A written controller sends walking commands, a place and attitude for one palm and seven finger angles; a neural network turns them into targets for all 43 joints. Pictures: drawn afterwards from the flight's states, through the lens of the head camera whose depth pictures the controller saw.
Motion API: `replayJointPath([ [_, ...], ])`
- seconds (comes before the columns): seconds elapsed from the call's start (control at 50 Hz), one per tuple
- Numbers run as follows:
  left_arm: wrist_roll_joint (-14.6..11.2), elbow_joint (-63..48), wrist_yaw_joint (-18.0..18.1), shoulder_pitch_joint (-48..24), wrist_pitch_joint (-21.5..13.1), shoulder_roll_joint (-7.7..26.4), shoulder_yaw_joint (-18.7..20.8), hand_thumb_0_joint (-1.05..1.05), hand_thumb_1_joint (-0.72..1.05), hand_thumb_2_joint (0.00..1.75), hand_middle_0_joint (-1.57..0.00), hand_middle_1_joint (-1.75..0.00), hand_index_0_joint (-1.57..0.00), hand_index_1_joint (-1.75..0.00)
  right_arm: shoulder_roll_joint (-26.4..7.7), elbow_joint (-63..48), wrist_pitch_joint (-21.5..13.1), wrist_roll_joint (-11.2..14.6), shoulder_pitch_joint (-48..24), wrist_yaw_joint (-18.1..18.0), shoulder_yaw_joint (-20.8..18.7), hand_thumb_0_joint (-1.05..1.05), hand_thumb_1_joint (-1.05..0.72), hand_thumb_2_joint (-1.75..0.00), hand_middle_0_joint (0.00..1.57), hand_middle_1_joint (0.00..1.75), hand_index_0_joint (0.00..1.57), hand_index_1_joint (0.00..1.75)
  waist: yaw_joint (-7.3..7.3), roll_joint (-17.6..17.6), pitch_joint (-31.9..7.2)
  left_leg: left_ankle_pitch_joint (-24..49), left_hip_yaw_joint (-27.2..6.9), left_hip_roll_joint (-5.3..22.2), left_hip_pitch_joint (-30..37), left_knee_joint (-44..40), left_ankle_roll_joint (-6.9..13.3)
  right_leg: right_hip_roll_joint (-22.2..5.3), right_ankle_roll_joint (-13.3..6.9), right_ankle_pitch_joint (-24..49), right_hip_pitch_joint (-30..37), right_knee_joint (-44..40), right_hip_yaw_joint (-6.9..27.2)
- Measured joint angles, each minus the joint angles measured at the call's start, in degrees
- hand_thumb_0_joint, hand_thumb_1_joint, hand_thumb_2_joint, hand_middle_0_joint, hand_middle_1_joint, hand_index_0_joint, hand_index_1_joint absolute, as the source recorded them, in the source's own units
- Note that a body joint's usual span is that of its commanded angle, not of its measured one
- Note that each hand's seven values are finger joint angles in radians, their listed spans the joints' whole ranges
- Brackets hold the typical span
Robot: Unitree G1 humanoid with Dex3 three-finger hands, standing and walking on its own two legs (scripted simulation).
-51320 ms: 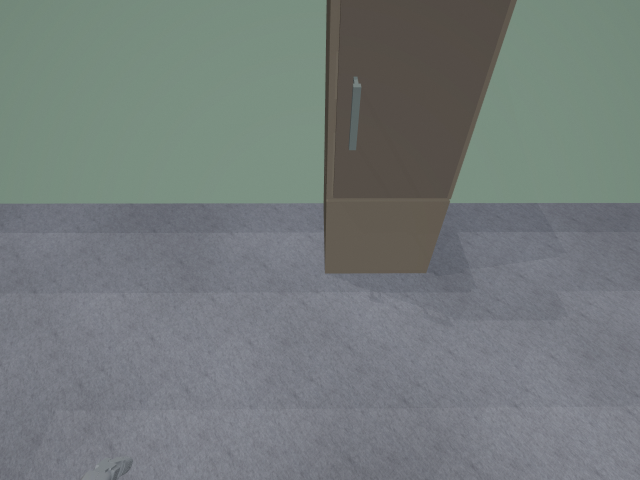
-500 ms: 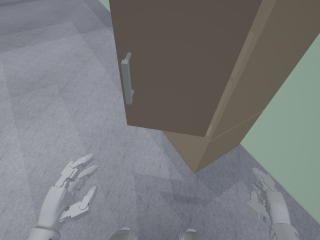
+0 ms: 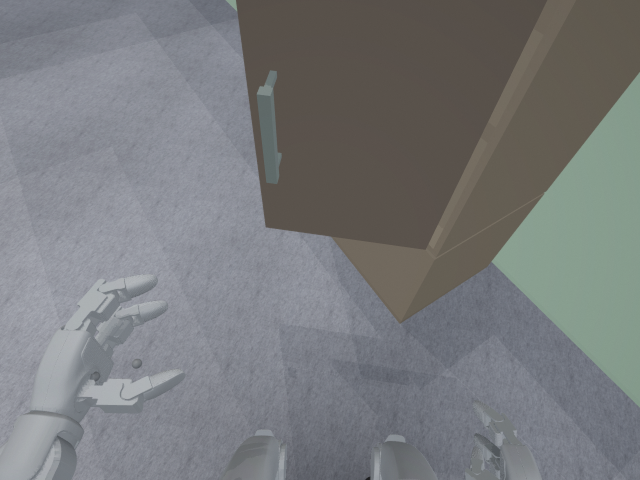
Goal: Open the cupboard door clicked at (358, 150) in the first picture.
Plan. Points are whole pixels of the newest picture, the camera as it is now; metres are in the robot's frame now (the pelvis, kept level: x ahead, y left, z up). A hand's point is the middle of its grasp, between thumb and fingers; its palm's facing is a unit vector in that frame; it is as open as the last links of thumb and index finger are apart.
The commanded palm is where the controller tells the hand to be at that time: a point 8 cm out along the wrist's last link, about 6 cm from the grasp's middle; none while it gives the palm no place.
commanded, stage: raise the hand with hooked fingers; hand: left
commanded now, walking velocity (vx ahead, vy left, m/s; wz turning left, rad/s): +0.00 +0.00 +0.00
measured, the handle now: (272, 131) +0.61 +0.11 +0.05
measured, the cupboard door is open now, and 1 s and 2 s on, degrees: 49 49 49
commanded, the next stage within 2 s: move the hooked fingers beside the handle in 1.22 s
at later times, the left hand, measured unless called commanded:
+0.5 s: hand (111, 321) +0.28 +0.25 +0.06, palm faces -0.06 -1.00 -0.07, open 13.8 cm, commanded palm +0.26 +0.30 +0.07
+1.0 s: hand (113, 292) +0.30 +0.25 +0.07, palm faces -0.08 -1.00 -0.05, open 14.0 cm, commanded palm +0.28 +0.30 +0.07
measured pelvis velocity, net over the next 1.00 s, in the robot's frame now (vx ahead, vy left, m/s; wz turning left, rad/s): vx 0.01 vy -0.02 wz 0.00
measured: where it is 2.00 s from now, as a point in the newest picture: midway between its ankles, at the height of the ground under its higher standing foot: outside the picture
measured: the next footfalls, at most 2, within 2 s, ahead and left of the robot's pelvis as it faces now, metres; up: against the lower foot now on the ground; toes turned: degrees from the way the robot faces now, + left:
none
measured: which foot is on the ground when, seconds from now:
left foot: down 0.00-1.00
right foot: down 0.00-1.00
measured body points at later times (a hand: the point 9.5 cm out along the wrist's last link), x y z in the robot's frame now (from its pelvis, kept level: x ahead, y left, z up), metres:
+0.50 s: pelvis +0.02 -0.01 +0.01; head +0.09 +0.01 +0.45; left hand +0.27 +0.30 +0.06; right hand +0.20 -0.24 -0.06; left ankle +0.03 +0.10 -0.65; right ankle +0.04 -0.14 -0.65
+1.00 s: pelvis +0.01 -0.02 +0.01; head +0.09 -0.01 +0.46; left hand +0.30 +0.30 +0.08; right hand +0.16 -0.28 -0.06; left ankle +0.03 +0.10 -0.65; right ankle +0.04 -0.14 -0.65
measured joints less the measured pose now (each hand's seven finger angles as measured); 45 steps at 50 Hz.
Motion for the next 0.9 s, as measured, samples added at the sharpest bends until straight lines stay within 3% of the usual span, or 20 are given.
replayJointPath([
  [0.1,0.35,2.94,-1.81,-2.8,-3.96,1.34,0.75,0.01,-0.04,0.49,-0.27,-0.9,-0.27,-0.9,-3.29,0.86,-1.05,0.24,-0.48,-0.41,-0.81,0.02,-0.9,-0.9,0.2,0.3,0.2,0.3,0.27,-0.22,0.04,-0.62,-0.79,-0.39,-1.37,1.57,0.15,-0.38,0.14,-0.76,-0.78,1.19,-0.69],
  [0.24,-0.16,4.65,-5.72,-5.28,-0.23,3.33,0.82,0.0,-0.2,0.42,-0.28,-1.01,-0.28,-1.01,-4.05,-0.62,-1.81,0.81,-2.82,-1.09,-1.22,0.02,-0.9,-0.9,0.2,0.3,0.2,0.3,-0.43,-0.76,0.81,-0.57,-0.87,0.03,0.63,0.13,-0.01,0.15,0.2,-0.35,1.28,-0.65,-0.78],
  [0.38,-1.96,7.01,-5.3,-7.75,-1.04,4.64,5.16,0.0,-0.36,0.35,-0.3,-1.11,-0.29,-1.11,-3.2,-1.87,-1.42,0.56,-2.92,-0.47,-0.47,0.02,-0.9,-0.9,0.2,0.3,0.2,0.3,0.02,-0.76,-0.08,-0.38,-1.44,0.22,2.66,-1.91,-0.5,0.46,-0.05,-0.28,3.55,-2.8,-1.39],
  [0.46,-1.8,11.06,-8.03,-10.39,0.29,5.63,5.87,0.0,-0.43,0.33,-0.3,-1.15,-0.29,-1.15,-3.53,-1.75,-0.98,0.53,-3.09,-0.27,0.27,0.01,-0.9,-0.9,0.2,0.3,0.2,0.3,0.47,-0.05,0.01,-0.48,-1.76,0.23,2.66,-1.99,-0.62,0.5,-0.17,-0.47,3.67,-2.93,-1.7],
  [0.56,-2.4,14.19,-11.58,-12.85,1.01,6.67,6.8,-0.01,-0.47,0.31,-0.3,-1.18,-0.3,-1.18,-3.51,-1.08,-0.86,0.4,-2.97,-0.61,0.69,0.01,-0.9,-0.9,0.2,0.3,0.2,0.3,0.58,0.09,0.57,-0.5,-1.61,0.53,2.97,-2.32,-0.85,0.81,-0.42,-0.48,3.74,-3.07,-1.53],
  [0.68,-3.74,16.67,-12.77,-16.58,-0.52,8.15,9.83,-0.01,-0.49,0.3,-0.31,-1.19,-0.3,-1.19,-3.67,-0.12,-0.65,0.4,-2.01,-0.8,0.64,0.01,-0.9,-0.9,0.2,0.3,0.2,0.3,0.3,0.06,0.9,-0.33,-1.62,0.82,3.39,-2.85,-1.24,1.13,-0.77,-0.4,3.97,-3.37,-1.53],
  [0.78,-4.31,21.6,-14.89,-19.36,1.14,9.96,11.21,-0.01,-0.49,0.3,-0.3,-1.2,-0.3,-1.19,-4.36,0.13,0.13,0.8,-1.18,-0.79,0.47,0.02,-0.9,-0.9,0.2,0.3,0.2,0.3,-0.24,0.35,0.66,0.16,-1.39,0.9,3.58,-3.71,-1.37,1.24,-0.93,-0.04,3.87,-3.88,-1.31],
  [0.9,-4.43,21.82,-16.0,-18.27,0.65,9.03,10.56,-0.01,-0.5,0.3,-0.3,-1.2,-0.3,-1.2,-5.01,-0.39,0.13,0.67,0.01,-0.42,-0.32,0.02,-0.9,-0.9,0.2,0.3,0.2,0.3,-0.68,0.24,0.33,0.62,-0.73,1.1,4.0,-4.63,-1.43,1.47,-1.01,0.46,3.79,-4.39,-0.66],
])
